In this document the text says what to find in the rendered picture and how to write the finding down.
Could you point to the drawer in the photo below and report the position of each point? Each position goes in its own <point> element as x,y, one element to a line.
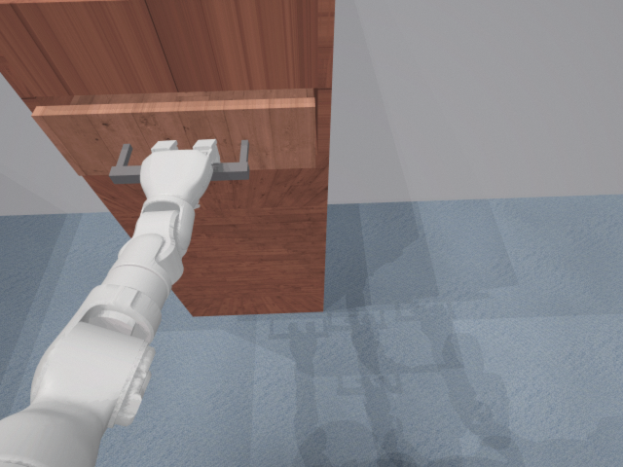
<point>90,132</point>

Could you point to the robot left hand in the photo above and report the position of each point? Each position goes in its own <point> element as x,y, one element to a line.
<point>183,174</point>

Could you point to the left robot forearm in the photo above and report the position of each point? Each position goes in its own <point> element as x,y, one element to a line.
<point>132,295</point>

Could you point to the cabinet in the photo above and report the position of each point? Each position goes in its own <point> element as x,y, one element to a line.
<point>257,246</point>

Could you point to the handle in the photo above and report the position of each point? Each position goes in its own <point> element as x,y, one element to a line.
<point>124,174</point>

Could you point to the robot left upper arm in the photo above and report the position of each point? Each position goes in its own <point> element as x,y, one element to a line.
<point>97,378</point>

